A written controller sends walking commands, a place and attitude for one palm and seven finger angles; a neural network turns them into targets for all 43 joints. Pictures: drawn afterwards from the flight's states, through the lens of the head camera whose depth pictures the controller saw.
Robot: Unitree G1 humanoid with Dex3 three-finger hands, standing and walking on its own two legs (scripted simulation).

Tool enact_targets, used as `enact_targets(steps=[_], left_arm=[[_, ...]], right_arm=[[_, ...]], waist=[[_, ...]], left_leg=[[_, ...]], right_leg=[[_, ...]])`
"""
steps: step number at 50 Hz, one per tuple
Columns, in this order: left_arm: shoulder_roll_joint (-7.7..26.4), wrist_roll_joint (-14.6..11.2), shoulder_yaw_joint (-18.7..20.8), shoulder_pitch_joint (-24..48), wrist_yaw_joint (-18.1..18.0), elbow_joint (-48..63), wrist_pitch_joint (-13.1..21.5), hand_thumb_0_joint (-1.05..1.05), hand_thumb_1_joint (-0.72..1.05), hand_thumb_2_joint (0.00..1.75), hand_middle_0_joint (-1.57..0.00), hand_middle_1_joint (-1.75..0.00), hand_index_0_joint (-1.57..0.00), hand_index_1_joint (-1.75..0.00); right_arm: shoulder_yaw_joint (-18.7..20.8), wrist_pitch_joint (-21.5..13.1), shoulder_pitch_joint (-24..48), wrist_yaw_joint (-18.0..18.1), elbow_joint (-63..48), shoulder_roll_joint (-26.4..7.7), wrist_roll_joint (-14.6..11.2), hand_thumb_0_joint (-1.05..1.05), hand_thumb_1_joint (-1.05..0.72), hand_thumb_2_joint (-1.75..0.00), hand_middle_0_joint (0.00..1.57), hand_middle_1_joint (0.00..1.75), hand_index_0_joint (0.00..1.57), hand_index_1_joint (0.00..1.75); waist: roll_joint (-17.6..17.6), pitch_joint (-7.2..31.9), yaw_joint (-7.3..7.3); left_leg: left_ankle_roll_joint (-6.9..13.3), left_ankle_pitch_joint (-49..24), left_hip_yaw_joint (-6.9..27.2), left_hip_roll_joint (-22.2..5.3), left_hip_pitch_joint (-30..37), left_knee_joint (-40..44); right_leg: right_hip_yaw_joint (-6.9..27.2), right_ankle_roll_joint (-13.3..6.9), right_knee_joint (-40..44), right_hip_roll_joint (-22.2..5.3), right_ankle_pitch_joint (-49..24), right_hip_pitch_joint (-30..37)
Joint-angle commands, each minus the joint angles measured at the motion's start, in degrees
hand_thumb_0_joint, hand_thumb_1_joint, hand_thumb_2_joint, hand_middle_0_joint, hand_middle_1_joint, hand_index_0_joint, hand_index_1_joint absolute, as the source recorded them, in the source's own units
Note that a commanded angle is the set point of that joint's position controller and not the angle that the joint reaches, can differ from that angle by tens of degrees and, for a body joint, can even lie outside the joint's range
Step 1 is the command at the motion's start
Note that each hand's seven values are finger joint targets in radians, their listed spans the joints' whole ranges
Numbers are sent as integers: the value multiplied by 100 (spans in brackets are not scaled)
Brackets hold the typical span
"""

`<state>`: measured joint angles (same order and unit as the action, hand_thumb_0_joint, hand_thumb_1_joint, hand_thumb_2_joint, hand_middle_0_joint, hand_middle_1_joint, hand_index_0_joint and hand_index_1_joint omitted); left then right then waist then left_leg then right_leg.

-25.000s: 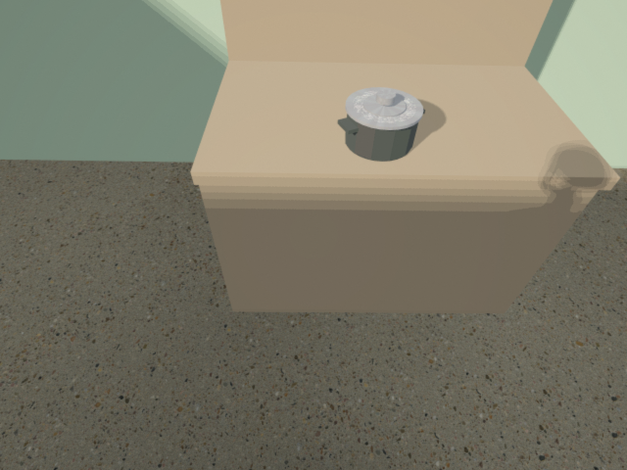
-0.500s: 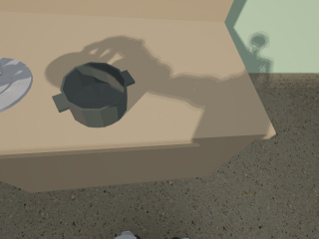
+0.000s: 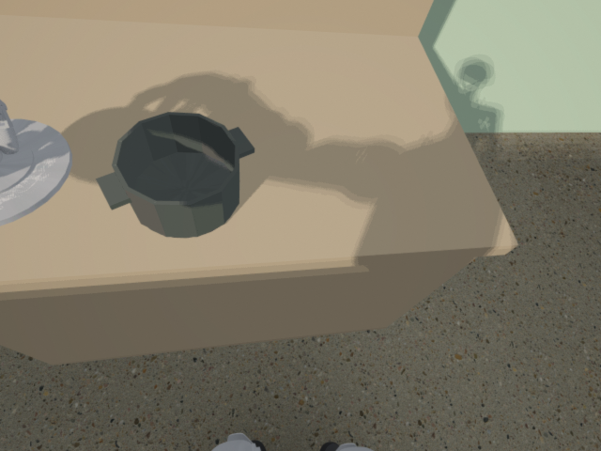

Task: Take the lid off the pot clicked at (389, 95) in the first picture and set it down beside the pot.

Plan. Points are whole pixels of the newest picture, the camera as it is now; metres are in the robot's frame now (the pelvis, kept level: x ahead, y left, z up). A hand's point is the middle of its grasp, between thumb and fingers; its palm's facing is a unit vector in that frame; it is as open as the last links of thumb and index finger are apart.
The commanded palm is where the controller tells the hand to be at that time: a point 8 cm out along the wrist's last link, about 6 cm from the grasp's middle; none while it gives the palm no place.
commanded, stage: lower the lid onto the table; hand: left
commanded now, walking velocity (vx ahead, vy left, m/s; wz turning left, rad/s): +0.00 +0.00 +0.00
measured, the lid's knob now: out of the picture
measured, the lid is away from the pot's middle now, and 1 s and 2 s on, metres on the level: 0.23 0.22 0.23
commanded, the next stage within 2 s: open the fingers wide in 1.20 s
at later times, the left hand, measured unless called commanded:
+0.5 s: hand out of the picture +0.46 +0.38 +0.06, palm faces -0.47 -0.15 -0.87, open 6.9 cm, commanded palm +0.54 +0.37 +0.12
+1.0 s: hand (2, 181) +0.46 +0.37 +0.03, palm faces -0.47 -0.14 -0.87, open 6.9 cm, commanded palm +0.54 +0.36 +0.08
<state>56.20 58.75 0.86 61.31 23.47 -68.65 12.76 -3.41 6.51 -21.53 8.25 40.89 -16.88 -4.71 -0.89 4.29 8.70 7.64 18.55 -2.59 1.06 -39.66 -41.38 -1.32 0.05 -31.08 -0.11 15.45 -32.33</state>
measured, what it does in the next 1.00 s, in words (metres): stands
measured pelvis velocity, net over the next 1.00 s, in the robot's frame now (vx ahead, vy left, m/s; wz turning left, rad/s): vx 0.00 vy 0.00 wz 0.01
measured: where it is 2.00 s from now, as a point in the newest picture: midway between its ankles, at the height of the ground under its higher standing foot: outside the picture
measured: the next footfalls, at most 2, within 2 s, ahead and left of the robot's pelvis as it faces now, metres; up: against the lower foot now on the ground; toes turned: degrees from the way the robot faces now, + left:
none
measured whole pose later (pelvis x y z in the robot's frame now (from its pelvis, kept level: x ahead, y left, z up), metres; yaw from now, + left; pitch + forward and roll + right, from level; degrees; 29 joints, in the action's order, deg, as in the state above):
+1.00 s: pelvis +0.00 +0.00 -0.02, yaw +0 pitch +21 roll -8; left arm 55.5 60.8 1.8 60.4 18.9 -69.7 13.9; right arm -4.2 8.7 -21.0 8.0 39.9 -16.0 -3.8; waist -1.5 5.1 10.7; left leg 7.3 21.2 -0.6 0.6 -49.5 -49.4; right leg -0.6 0.2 -38.6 1.7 18.6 -41.5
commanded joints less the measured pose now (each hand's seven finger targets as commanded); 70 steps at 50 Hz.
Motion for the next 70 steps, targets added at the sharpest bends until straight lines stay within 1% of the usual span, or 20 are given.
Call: enact_targets(steps=[1,4,6,18,20,23,25,27,31,33,40,44,48,53,55,63,64,65,67,70], left_arm=[[1769,-92,317,2787,-303,1332,45,0,78,77,-84,-107,-89,-109],[2106,-83,581,2904,-340,1478,54,0,78,77,-84,-107,-89,-109],[1783,-79,380,2838,-340,1423,83,0,78,77,-84,-107,-89,-109],[1754,-54,353,2747,-472,1167,106,0,78,77,-84,-107,-89,-109],[2142,-54,603,2876,-521,1405,163,0,78,77,-84,-107,-89,-109],[1771,-13,352,2776,-543,1231,116,0,78,77,-84,-107,-89,-109],[2046,-1,551,2852,-589,1350,158,0,78,77,-84,-107,-89,-109],[1740,-4,356,2842,-575,1341,126,0,78,77,-84,-107,-89,-109],[2002,-1,572,2858,-603,1449,157,0,78,77,-84,-107,-89,-109],[1602,4,295,2720,-597,1148,101,0,78,77,-84,-107,-89,-109],[1771,38,459,2812,-671,1435,170,0,78,77,-84,-107,-89,-109],[1766,22,401,2538,-721,950,77,0,78,77,-84,-107,-89,-109],[2070,123,565,2705,-761,1273,143,0,78,77,-84,-107,-89,-109],[2208,98,675,2494,-809,1057,143,0,78,77,-84,-107,-89,-109],[1893,60,426,2522,-760,1135,184,0,78,77,-84,-107,-89,-109],[2201,11,645,2381,-753,1167,272,0,78,77,-84,-107,-89,-109],[2279,15,677,2446,-765,1252,276,0,78,77,-84,-107,-89,-109],[1811,-57,1064,964,-764,1374,254,0,78,77,-84,-107,-89,-109],[1952,-78,1271,993,-786,1682,208,0,74,76,-81,-107,-86,-108],[1981,-11,1062,1722,-932,1708,101,0,69,73,-77,-106,-82,-107]], right_arm=[[487,-21,-890,113,-168,-1297,59,0,-90,-90,20,30,20,30],[502,7,-927,115,-171,-1312,95,0,-90,-90,20,30,20,30],[515,25,-961,111,-140,-1293,105,0,-90,-90,20,30,20,30],[473,57,-937,99,-152,-1286,85,0,-90,-90,20,30,20,30],[424,61,-921,126,-175,-1312,97,0,-90,-90,20,30,20,30],[454,75,-945,96,-162,-1293,104,0,-90,-90,20,30,20,30],[416,85,-925,125,-202,-1305,108,0,-90,-90,20,30,20,30],[462,90,-957,104,-163,-1285,127,0,-90,-90,20,30,20,30],[461,121,-1026,119,-152,-1298,144,0,-90,-90,20,30,20,30],[465,144,-975,90,-157,-1269,117,0,-90,-90,20,30,20,30],[444,189,-998,94,-164,-1256,143,0,-90,-90,20,30,20,30],[397,217,-953,89,-231,-1267,102,0,-90,-90,20,30,20,30],[383,238,-1003,109,-224,-1256,137,0,-90,-90,20,30,20,30],[341,273,-944,107,-279,-1271,124,0,-90,-90,20,30,20,30],[320,264,-892,118,-289,-1253,87,0,-90,-90,20,30,20,30],[294,275,-905,175,-285,-1244,87,0,-90,-90,20,30,20,30],[298,299,-929,176,-264,-1270,100,0,-90,-90,20,30,20,30],[448,317,-889,-5,-557,-1100,139,0,-90,-90,20,30,20,30],[548,530,-817,-149,-467,-1165,240,0,-90,-90,20,30,20,30],[496,589,-770,-135,-426,-1183,158,0,-90,-90,20,30,20,30]], waist=[[-1651,2537,-23],[-1561,2793,-36],[-1668,2818,23],[-1564,2590,83],[-1670,2780,5],[-1766,2659,92],[-1811,2773,37],[-1870,2828,104],[-1859,3056,82],[-1756,2748,145],[-1946,2994,109],[-1388,2684,185],[-1886,3050,136],[-1682,2826,152],[-1725,2779,196],[-1657,2939,227],[-1675,3008,215],[-2080,3261,-364],[-1748,3292,-258],[-1490,3007,-79]], left_leg=[[-701,-3427,1133,-488,3837,379],[-635,-3454,1074,-444,3729,280],[-751,-3927,1196,-525,4020,239],[-683,-3134,1147,-495,3579,134],[-664,-3313,1097,-460,3482,84],[-737,-3256,1216,-524,3632,73],[-730,-3376,1249,-514,3592,44],[-741,-3415,1256,-537,3730,-6],[-786,-3909,1268,-554,3815,-106],[-785,-3553,1301,-559,3641,-92],[-810,-3910,1358,-584,3739,-203],[-655,-2957,1156,-474,3068,-228],[-734,-3577,1146,-483,3325,-362],[-649,-3147,1076,-459,2992,-428],[-636,-3052,1108,-480,2953,-393],[-550,-2835,976,-448,2745,-577],[-537,-2769,968,-429,2680,-576],[-727,-3976,1043,-349,3228,-521],[-827,-4443,1109,-450,3442,-616],[-638,-3474,983,-372,2927,-520]], right_leg=[[-343,-189,91,471,-438,-1149],[-290,-181,76,462,-575,-953],[-326,-162,15,488,-506,-1271],[-268,-167,-110,496,-335,-1447],[-274,-199,-168,489,-478,-1226],[-299,-177,-212,502,-305,-1605],[-300,-196,-269,501,-334,-1554],[-287,-176,-269,508,-302,-1715],[-298,-171,-352,535,-435,-1644],[-315,-169,-368,535,-269,-1880],[-331,-186,-492,530,-319,-1939],[-298,-163,-497,548,-227,-1770],[-314,-187,-623,566,-371,-1797],[-329,-175,-684,568,-263,-1841],[-361,-174,-728,557,-212,-1957],[-334,-152,-856,590,-234,-1938],[-322,-159,-859,582,-244,-1873],[-460,-293,-868,595,-478,-1739],[-440,-253,-819,606,-465,-1841],[-360,-203,-745,579,-435,-1666]])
